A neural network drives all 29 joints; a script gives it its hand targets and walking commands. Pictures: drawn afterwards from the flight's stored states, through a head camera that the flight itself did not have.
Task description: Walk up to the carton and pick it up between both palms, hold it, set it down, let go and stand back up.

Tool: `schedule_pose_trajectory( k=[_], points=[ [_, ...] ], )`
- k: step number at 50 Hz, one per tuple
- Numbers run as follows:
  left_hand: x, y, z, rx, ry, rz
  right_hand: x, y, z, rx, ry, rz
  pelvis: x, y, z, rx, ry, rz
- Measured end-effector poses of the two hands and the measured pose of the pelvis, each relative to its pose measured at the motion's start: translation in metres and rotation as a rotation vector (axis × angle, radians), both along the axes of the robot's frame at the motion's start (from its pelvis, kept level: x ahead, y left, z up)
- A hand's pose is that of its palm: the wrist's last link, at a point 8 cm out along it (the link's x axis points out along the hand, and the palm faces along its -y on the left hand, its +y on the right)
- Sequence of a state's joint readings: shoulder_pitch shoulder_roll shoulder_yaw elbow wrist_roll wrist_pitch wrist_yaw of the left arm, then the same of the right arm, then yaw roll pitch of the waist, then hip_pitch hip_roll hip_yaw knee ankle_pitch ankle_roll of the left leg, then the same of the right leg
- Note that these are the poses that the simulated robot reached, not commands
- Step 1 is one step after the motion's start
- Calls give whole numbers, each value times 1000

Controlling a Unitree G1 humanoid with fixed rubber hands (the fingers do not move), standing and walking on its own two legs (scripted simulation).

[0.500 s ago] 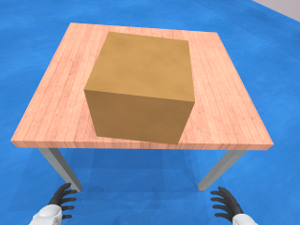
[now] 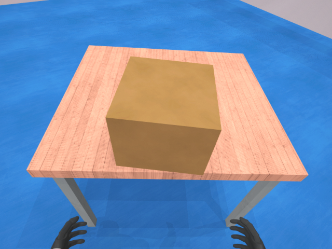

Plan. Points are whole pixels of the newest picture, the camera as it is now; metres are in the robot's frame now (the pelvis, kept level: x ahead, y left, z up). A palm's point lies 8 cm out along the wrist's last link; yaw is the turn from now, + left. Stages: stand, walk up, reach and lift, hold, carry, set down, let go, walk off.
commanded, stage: reach and lift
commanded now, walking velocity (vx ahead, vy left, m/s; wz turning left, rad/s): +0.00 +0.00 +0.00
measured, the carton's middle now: (165, 114) +0.53 +0.02 +0.01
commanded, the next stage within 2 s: none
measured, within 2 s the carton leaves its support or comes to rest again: neither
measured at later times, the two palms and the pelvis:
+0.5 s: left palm (63, 237) +0.18 +0.23 -0.05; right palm (268, 240) +0.19 -0.23 -0.04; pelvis +0.02 +0.01 +0.01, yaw -1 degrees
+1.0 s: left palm (63, 214) +0.22 +0.24 -0.02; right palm (266, 222) +0.22 -0.23 -0.01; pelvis +0.03 +0.01 +0.01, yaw -2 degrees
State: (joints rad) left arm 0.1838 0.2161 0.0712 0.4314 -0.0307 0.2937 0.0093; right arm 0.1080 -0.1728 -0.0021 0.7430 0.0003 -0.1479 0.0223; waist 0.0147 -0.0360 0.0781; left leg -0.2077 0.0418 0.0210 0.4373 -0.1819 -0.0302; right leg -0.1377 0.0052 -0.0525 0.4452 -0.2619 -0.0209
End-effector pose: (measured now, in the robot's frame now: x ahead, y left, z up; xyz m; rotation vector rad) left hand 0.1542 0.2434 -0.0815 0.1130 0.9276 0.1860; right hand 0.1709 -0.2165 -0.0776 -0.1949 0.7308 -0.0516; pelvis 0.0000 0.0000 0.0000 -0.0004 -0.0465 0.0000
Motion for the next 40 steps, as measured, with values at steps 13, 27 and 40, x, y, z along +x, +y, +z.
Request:
schedule_pose_trajectory(
  k=[13,27,40],
  points=[
    [0,-4,9,-22,-84,9,3,-17,25,-1,-59,-21,15,16,4,2,-20,-24],
    [23,-7,34,-18,-253,-8,18,-13,43,47,-178,-45,23,8,6,3,-16,-23],
    [38,-3,51,-28,-393,-46,29,-9,56,73,-282,-97,25,6,6,6,5,-26]
  ],
)
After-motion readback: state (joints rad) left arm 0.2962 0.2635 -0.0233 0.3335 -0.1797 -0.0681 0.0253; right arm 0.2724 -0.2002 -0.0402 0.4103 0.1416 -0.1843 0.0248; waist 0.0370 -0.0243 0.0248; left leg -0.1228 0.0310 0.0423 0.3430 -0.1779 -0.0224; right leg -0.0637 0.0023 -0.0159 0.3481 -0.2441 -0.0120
